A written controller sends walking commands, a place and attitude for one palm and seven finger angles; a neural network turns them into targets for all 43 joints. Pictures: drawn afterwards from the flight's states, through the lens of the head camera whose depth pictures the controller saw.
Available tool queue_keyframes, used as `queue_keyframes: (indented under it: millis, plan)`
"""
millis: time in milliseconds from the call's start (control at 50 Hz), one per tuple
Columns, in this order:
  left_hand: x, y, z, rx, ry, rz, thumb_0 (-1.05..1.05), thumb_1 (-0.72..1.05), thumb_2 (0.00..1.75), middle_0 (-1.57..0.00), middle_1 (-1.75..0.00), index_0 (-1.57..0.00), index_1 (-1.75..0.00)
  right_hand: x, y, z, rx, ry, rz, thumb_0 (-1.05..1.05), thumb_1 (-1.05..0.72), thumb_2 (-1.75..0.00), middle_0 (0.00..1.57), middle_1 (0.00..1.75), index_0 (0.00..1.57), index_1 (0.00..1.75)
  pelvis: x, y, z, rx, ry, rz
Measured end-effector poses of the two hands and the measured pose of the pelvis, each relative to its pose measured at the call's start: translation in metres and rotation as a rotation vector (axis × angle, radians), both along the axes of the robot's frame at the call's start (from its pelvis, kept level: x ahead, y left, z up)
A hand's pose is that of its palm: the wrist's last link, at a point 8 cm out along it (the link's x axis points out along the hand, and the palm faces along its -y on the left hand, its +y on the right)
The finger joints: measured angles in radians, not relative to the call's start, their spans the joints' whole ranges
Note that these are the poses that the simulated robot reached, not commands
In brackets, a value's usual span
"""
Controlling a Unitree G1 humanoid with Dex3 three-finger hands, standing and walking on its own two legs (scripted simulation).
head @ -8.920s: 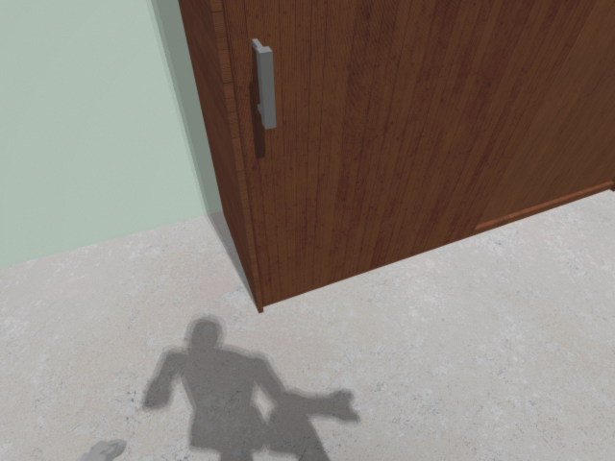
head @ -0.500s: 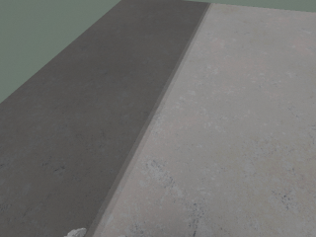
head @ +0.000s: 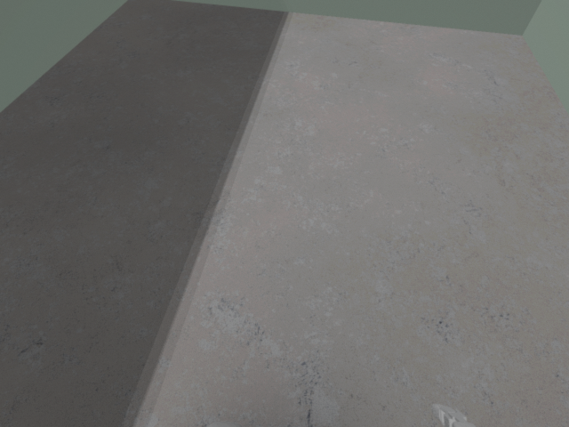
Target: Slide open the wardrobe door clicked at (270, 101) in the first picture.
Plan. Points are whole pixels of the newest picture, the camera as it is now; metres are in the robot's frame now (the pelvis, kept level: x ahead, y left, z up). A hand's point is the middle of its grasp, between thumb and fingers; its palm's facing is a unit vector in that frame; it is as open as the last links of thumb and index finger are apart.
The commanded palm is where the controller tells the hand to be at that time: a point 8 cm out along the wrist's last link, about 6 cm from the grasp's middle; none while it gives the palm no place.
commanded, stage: turn to face it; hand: left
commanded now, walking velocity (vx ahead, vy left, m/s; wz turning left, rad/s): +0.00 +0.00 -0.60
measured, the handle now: out of the picture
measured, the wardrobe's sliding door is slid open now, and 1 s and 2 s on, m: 0.00 0.00 0.00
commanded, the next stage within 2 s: none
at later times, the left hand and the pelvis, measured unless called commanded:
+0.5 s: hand (192, 417) +0.15 +0.16 -0.16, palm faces -0.32 -0.91 -0.25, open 7.4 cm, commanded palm none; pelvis -0.02 +0.00 -0.01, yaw -20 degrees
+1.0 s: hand (214, 404) +0.17 +0.14 -0.19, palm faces -0.52 -0.83 -0.20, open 7.4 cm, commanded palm none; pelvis +0.00 +0.01 -0.01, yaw -36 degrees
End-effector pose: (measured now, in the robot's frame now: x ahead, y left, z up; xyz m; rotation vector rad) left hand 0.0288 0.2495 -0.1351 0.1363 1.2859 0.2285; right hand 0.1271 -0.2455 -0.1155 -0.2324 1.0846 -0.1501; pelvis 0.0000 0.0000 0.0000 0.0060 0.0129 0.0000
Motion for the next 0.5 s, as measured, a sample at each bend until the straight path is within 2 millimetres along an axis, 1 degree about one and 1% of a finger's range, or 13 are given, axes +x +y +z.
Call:
queue_keyframes:
  millis: [60, 100, 200, 280, 340, 380, 440, 500]
  plan:
    - [0.001, 0.016, -0.012, -0.011, 0.018, -0.027, 0.0, 0.9, 0.89, -0.2, -0.3, -0.2, -0.3, -0.007, 0.01, 0.004, -0.022, -0.039, -0.027, 0.0, -0.9, -0.9, 0.2, 0.3, 0.2, 0.3, -0.003, 0.013, -0.006, -0.016, 0.006, -0.034]
    - [0.006, 0.026, -0.015, -0.016, 0.023, -0.049, 0.0, 0.9, 0.89, -0.2, -0.3, -0.2, -0.3, -0.02, 0.015, 0.006, -0.033, -0.035, -0.042, 0.0, -0.9, -0.9, 0.21, 0.3, 0.2, 0.3, -0.007, 0.02, -0.006, -0.013, -0.003, -0.058]
    - [0.026, 0.042, -0.008, -0.015, 0.014, -0.127, 0.01, 0.9, 0.89, -0.2, -0.3, -0.2, -0.3, -0.06, 0.022, 0.012, -0.037, 0.017, -0.109, 0.0, -0.9, -0.9, 0.21, 0.3, 0.2, 0.3, -0.01, 0.028, 0.001, -0.03, -0.012, -0.131]
    - [0.043, 0.043, -0.002, -0.005, 0.014, -0.19, 0.0, 0.9, 0.89, -0.2, -0.3, -0.2, -0.3, -0.091, 0.023, 0.009, -0.022, 0.049, -0.186, 0.0, -0.9, -0.9, 0.21, 0.3, 0.2, 0.3, -0.01, 0.03, 0.004, -0.039, -0.01, -0.187]
    - [0.062, 0.033, 0.0, 0.001, 0.012, -0.248, 0.0, 0.91, 0.89, -0.2, -0.3, -0.2, -0.3, -0.119, 0.02, 0.003, -0.004, 0.079, -0.253, 0.0, -0.9, -0.9, 0.21, 0.3, 0.2, 0.3, -0.011, 0.026, 0.004, -0.04, -0.008, -0.227]
    - [0.077, 0.021, 0.002, 0.003, 0.001, -0.293, 0.01, 0.91, 0.89, -0.19, -0.3, -0.19, -0.3, -0.14, 0.017, -0.002, 0.011, 0.107, -0.3, 0.0, -0.9, -0.9, 0.21, 0.3, 0.2, 0.3, -0.013, 0.022, 0.002, -0.038, -0.006, -0.255]
    - [0.103, -0.006, 0.004, 0.006, -0.036, -0.371, 0.01, 0.91, 0.9, -0.19, -0.3, -0.19, -0.3, -0.174, 0.009, -0.013, 0.035, 0.155, -0.372, 0.0, -0.9, -0.9, 0.21, 0.3, 0.2, 0.3, -0.016, 0.012, -0.001, -0.032, -0.002, -0.298]
    - [0.129, -0.038, 0.006, 0.014, -0.1, -0.452, 0.01, 0.91, 0.89, -0.19, -0.3, -0.19, -0.3, -0.207, -0.005, -0.03, 0.061, 0.196, -0.44, 0.0, -0.9, -0.9, 0.21, 0.3, 0.2, 0.3, -0.019, -0.004, -0.011, -0.016, 0.0, -0.341]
